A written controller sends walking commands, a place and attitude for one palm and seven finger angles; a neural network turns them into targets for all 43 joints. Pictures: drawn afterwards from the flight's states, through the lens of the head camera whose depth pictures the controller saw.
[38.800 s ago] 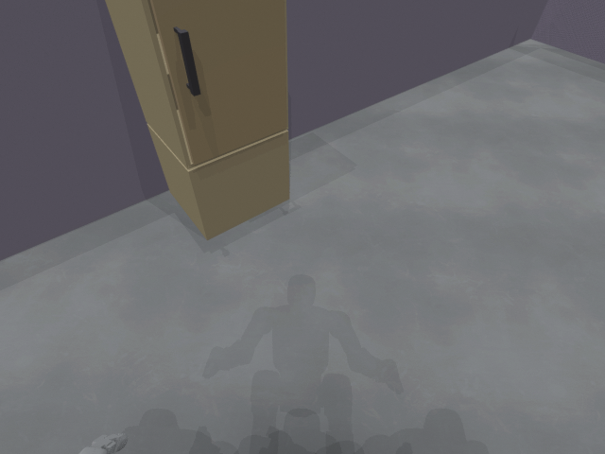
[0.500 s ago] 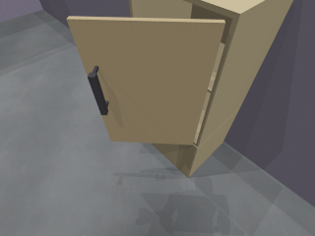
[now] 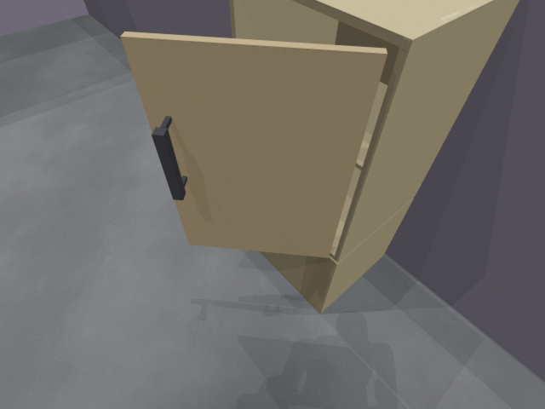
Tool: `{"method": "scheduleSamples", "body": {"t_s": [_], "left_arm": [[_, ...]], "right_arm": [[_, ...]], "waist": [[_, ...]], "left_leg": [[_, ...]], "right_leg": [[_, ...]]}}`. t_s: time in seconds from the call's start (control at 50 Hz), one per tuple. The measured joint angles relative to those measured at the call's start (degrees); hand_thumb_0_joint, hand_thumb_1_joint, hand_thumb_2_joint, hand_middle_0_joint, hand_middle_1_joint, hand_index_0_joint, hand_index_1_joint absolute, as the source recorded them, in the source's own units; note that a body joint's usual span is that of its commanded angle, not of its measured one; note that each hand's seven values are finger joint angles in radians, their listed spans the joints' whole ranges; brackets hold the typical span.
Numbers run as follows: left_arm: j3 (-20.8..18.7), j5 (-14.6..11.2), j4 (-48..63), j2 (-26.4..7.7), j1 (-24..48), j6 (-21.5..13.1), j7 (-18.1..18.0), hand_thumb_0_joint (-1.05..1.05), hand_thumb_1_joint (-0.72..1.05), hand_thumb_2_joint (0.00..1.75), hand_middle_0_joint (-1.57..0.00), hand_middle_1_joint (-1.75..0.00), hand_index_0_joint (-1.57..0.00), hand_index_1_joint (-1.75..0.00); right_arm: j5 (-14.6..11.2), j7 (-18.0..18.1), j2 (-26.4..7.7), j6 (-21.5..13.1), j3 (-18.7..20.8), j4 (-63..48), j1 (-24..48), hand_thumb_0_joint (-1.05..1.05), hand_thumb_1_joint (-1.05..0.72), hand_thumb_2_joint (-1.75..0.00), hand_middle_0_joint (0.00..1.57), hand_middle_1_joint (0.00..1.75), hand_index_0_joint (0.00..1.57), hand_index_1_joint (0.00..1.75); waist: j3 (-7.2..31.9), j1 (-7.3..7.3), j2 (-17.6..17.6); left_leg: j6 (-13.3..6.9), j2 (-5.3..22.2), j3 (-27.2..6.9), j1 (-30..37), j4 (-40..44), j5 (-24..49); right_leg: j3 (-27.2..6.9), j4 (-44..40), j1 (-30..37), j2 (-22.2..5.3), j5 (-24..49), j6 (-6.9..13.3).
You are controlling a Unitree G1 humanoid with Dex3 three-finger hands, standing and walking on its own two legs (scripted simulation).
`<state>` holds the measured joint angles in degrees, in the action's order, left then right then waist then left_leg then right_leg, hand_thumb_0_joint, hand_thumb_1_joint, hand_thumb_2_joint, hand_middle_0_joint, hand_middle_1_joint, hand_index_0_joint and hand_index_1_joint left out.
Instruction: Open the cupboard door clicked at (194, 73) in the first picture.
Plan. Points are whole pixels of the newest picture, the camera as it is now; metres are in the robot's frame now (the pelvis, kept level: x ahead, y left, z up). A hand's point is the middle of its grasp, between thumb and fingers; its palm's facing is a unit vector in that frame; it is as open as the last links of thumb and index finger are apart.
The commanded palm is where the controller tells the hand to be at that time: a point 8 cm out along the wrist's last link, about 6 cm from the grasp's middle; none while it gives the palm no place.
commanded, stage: come to a stop and stand still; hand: left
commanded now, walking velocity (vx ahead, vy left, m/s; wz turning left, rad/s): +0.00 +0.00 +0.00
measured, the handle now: (173, 160) +0.55 +0.24 +0.01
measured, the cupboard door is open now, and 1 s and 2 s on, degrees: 43 43 43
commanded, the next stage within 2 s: look again from close up in 0.24 s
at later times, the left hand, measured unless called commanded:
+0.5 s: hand out of the picture +0.03 +0.18 -0.17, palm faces +0.02 -0.98 -0.21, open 7.4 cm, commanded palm none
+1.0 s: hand out of the picture +0.06 +0.18 -0.15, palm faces +0.15 -0.97 -0.19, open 7.4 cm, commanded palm +0.11 +0.23 -0.07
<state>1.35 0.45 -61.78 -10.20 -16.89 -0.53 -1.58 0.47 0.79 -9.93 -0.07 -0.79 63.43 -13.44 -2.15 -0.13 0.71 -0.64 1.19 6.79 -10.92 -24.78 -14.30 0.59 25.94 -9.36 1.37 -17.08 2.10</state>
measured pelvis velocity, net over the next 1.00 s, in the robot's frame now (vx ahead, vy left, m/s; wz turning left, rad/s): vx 0.02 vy -0.01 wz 0.02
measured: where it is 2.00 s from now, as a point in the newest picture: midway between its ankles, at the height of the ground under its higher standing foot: outside the picture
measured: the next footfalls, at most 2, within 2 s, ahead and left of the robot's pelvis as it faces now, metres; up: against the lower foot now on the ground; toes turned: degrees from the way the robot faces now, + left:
none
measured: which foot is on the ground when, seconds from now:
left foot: down 0.00-1.00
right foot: down 0.00-1.00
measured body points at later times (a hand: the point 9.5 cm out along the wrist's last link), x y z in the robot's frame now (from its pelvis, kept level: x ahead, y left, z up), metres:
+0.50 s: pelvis +0.02 -0.01 +0.00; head +0.03 -0.01 +0.45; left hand +0.03 +0.23 -0.16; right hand +0.05 -0.24 -0.16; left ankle -0.01 +0.11 -0.74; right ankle -0.04 -0.09 -0.74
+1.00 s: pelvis +0.02 -0.01 +0.00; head +0.04 +0.00 +0.45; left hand +0.06 +0.23 -0.14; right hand +0.06 -0.24 -0.15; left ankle -0.01 +0.11 -0.74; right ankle -0.04 -0.09 -0.74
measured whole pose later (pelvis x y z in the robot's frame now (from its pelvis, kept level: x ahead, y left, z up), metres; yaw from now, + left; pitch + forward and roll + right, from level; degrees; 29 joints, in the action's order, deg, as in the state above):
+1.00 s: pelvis +0.02 -0.01 +0.00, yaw +1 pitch +1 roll +0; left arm -1.4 -3.7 -44.0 -10.1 -20.8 1.5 -2.0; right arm -0.9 2.6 -10.9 -3.5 -0.9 59.2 -14.4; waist -1.9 -0.5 0.7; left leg -0.1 1.6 5.3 -10.0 -25.1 -15.8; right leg 1.8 24.8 -7.4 1.9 -17.8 2.5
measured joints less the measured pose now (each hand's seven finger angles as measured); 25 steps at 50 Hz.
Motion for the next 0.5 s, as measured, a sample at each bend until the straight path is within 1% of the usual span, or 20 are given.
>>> {"method": "scheduleSamples", "body": {"t_s": [0.26,0.5], "left_arm": [[-0.2,0.0,-0.9,0.1,1.2,-0.7,-0.2,0.01,0.9,0.9,-0.2,-0.3,-0.2,-0.3],[-0.7,0.0,-0.4,-0.6,2.6,-0.8,-0.2,0.01,0.91,0.9,-0.2,-0.3,-0.2,-0.3]], "right_arm": [[0.0,0.5,0.3,-0.5,0.0,1.2,0.9,0.0,-0.9,-0.9,0.2,0.3,0.2,0.3],[0.1,0.6,0.3,-0.6,-0.1,1.2,1.2,0.0,-0.9,-0.9,0.2,0.3,0.2,0.3]], "waist": [[0.8,-0.1,0.6],[1.0,-0.03,0.4]], "left_leg": [[0.5,0.2,-0.4,1.3,0.5,-0.5],[0.7,0.1,-0.8,1.9,1.3,-0.5]], "right_leg": [[0.4,-0.9,1.6,0.3,-0.5,0.4],[0.7,-1.6,2.3,0.3,-0.7,0.5]]}}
